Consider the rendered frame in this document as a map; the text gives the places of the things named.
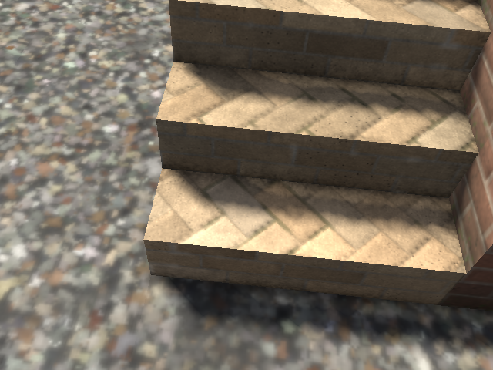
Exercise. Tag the stairs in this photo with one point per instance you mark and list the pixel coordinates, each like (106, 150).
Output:
(313, 145)

